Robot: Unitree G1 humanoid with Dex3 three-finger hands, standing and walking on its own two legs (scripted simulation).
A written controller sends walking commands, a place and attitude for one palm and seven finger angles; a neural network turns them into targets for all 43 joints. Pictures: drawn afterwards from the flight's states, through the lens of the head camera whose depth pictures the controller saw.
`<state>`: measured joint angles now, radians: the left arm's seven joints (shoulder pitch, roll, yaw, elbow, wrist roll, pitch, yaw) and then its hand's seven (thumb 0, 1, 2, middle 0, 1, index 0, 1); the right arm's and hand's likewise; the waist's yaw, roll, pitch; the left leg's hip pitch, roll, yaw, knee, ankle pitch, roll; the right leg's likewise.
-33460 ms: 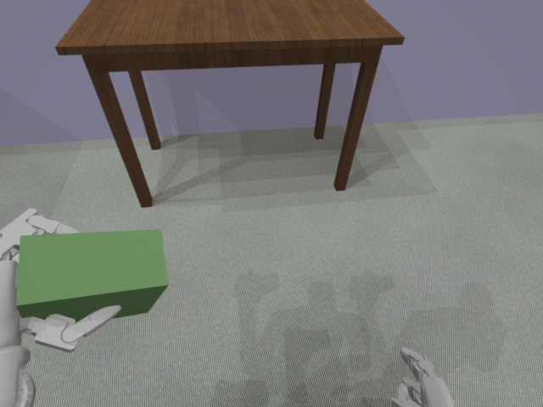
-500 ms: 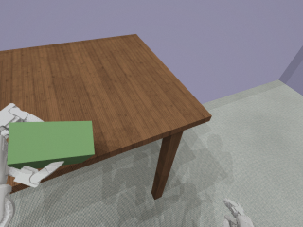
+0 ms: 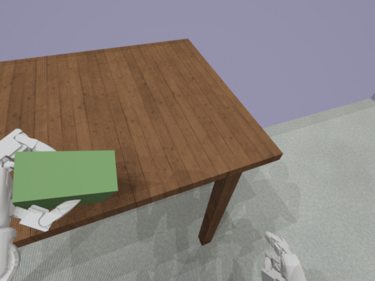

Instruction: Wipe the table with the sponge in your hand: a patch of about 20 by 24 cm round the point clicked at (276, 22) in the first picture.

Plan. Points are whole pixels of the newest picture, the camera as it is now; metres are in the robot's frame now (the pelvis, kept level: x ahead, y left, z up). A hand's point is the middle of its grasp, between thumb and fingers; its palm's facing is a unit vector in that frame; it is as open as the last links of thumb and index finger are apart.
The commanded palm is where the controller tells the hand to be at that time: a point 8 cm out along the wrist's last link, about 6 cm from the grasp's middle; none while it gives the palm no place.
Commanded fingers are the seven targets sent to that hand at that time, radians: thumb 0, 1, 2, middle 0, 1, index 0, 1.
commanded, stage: come to a stop and stand still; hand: left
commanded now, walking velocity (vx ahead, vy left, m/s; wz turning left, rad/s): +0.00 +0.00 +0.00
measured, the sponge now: (81, 180) +0.24 +0.21 +0.14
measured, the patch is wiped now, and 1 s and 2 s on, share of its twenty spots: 0.00 0.00 0.00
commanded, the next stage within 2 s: look again from close up in 0.50 s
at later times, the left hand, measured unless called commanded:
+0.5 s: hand (68, 169) +0.24 +0.23 +0.16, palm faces +0.39 -0.84 -0.38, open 10.1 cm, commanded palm +0.19 +0.26 +0.18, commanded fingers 0.00 0.10 1.30 -1.20 -1.60 -1.20 -1.60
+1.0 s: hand (52, 157) +0.25 +0.25 +0.18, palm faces +0.41 -0.77 -0.48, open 10.1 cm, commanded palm +0.18 +0.27 +0.18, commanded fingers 0.00 0.10 1.30 -1.20 -1.60 -1.20 -1.60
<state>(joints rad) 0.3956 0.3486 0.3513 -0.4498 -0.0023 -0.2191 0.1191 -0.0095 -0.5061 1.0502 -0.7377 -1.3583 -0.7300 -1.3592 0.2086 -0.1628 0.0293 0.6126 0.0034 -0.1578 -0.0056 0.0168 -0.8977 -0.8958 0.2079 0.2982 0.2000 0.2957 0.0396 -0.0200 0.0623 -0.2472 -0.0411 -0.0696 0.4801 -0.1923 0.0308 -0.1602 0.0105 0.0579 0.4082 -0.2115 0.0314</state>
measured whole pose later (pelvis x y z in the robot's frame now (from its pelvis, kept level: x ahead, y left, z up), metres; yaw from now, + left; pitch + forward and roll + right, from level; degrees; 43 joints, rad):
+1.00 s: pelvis +0.02 -0.02 +0.00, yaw +1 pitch -2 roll -1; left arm 0.25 0.49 0.34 -0.36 0.02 -0.18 0.09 -0.01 -0.51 1.05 -0.74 -1.36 -0.73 -1.36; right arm 0.24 -0.21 0.04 0.57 0.00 -0.11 -0.06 0.02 -0.90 -0.90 0.21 0.30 0.20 0.30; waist 0.07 0.00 0.07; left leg -0.24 -0.03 -0.09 0.50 -0.22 0.01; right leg -0.16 0.02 0.03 0.45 -0.26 0.01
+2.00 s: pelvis +0.02 -0.04 -0.01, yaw +0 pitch -2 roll +1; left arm 0.22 0.66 0.24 -0.53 0.36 0.34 -0.02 -0.01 -0.50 1.05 -0.74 -1.35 -0.73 -1.36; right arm 0.13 -0.28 0.02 0.60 0.04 -0.03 -0.13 0.02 -0.90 -0.90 0.20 0.30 0.20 0.30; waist 0.12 0.09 -0.01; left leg -0.25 -0.02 -0.08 0.54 -0.25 -0.02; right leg -0.21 0.03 0.04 0.57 -0.32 -0.02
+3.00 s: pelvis +0.00 -0.03 +0.00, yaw +0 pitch -4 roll +1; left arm -0.02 0.68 0.07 -0.43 0.71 0.47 -0.12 0.00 -0.50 1.05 -0.74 -1.35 -0.73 -1.35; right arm 0.00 -0.26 0.07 0.63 0.05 0.04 -0.09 0.02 -0.90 -0.90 0.21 0.30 0.20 0.30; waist 0.16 0.12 0.00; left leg -0.20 -0.03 -0.07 0.43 -0.17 -0.01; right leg -0.17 0.02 0.05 0.49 -0.25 -0.01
